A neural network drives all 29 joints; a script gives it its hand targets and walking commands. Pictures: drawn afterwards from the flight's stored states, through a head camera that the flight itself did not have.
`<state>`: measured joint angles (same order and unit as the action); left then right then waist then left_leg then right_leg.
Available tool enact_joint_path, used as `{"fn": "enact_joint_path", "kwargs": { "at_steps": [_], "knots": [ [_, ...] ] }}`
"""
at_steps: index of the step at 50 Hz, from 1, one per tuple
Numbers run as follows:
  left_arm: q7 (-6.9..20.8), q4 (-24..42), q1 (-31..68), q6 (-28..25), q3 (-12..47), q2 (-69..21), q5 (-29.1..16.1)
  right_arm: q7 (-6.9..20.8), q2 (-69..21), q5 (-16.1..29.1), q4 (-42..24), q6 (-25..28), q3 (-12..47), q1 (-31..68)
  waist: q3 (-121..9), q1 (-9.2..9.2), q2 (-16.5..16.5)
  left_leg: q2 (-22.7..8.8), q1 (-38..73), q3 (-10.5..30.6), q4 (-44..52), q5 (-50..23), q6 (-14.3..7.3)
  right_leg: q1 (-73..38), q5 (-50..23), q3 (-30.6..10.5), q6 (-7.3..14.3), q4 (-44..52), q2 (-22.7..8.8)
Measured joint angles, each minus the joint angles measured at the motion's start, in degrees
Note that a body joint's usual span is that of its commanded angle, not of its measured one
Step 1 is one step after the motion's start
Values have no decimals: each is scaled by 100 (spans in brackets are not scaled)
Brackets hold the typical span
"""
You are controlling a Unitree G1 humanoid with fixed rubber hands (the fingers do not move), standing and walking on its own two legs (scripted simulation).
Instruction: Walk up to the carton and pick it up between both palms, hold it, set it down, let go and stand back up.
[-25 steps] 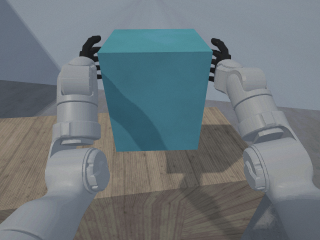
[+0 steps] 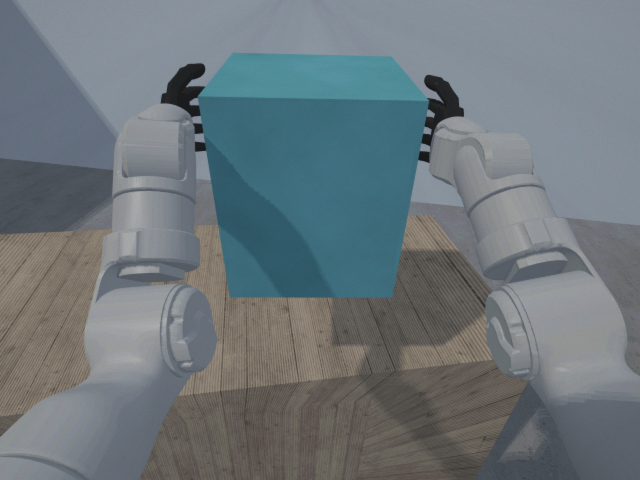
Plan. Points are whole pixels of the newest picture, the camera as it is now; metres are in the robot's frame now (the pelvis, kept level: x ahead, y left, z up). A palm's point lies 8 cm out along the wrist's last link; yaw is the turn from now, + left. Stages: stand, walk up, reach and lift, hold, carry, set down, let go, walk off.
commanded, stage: hold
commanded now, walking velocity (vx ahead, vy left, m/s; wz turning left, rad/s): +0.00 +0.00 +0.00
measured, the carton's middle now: (312, 174) +0.41 +0.00 +0.27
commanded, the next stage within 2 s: none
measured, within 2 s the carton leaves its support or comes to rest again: neither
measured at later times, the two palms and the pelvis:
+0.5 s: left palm (176, 129) +0.37 +0.16 +0.34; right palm (442, 140) +0.36 -0.14 +0.33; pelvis +0.00 +0.00 +0.00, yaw +0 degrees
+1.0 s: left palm (175, 130) +0.36 +0.16 +0.34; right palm (444, 143) +0.35 -0.14 +0.33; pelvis +0.00 +0.00 +0.00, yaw +0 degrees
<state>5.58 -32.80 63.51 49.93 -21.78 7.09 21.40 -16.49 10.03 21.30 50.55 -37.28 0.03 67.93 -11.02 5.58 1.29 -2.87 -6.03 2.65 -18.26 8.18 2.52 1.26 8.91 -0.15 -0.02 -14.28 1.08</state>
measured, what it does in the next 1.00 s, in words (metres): stands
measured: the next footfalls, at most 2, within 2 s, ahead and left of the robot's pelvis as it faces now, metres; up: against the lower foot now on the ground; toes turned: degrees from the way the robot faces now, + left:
none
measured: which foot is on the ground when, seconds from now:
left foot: down 0.00-1.00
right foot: down 0.00-1.00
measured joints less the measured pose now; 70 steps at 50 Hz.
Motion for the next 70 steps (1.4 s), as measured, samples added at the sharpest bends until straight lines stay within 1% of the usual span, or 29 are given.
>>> {"fn": "enact_joint_path", "kwargs": {
  "at_steps": [6,14,17,22,29,34,37,42,46,51,55,59,64,70],
  "knots": [
    [-67,222,-117,50,59,-39,-22,-27,31,119,-104,19,130,-66,12,10,-17,-10,21,-17,-30,34,8,-32,8,-18,-2,6,9],
    [-91,227,-160,58,61,-50,-1,-35,-5,99,-122,23,157,-140,-6,-10,-33,-16,55,-26,-28,57,7,-68,22,-28,-2,20,13],
    [-52,183,-160,46,20,-54,4,-58,-5,105,-160,-17,151,-162,11,-20,-35,-14,60,-17,-31,60,3,-83,19,-19,-3,33,12],
    [-87,394,-233,51,59,-60,-70,-125,14,161,-388,-25,188,-216,28,2,-49,-6,26,6,-74,74,1,-74,28,3,-11,20,7],
    [-29,392,-242,126,49,-83,29,-68,-11,112,-220,-40,94,-148,72,22,-40,7,69,-11,-22,45,-6,-89,14,-13,-12,29,-8],
    [-82,447,-262,121,37,-108,-37,-64,16,141,-322,-28,151,-229,31,29,-34,0,31,-19,-46,56,-1,-45,27,-22,-10,-2,-1],
    [-62,414,-236,103,-25,-112,-16,-83,24,156,-349,-52,197,-222,31,4,-31,-7,49,-35,-36,54,-5,-52,21,-39,-13,0,4],
    [-46,546,-294,143,-10,-100,9,-120,-11,180,-374,-47,220,-222,52,-7,-33,-11,85,-40,-37,49,-1,-94,7,-45,-11,15,9],
    [-35,403,-253,107,1,-101,19,-82,-34,86,-288,-56,77,-207,31,-7,-33,-1,53,-12,-58,47,-3,-77,9,-17,-8,1,2],
    [-56,396,-230,111,100,-78,-11,-46,-11,78,-293,-39,54,-214,16,41,-34,3,13,29,-66,22,7,-58,-6,21,-4,8,2],
    [-40,193,-121,58,-8,-109,32,2,-7,1,-140,-38,-65,-138,2,34,-47,7,9,21,-48,10,0,-24,6,13,-3,-31,-2],
    [-75,157,-120,29,65,-74,2,20,3,-16,-84,-1,2,-102,-58,37,-92,5,-46,17,-30,-11,3,46,2,10,1,-44,0],
    [-67,-15,4,-24,-39,-47,-5,17,8,-21,2,12,21,-36,-66,-2,-138,2,-20,-17,8,-14,-5,53,8,-23,-6,-47,-1],
    [1,-132,56,-66,-144,-14,30,-53,-2,0,-63,-49,118,-41,6,-72,-115,-14,34,-47,19,1,-10,-1,-1,-54,-9,-11,12]
  ]
}}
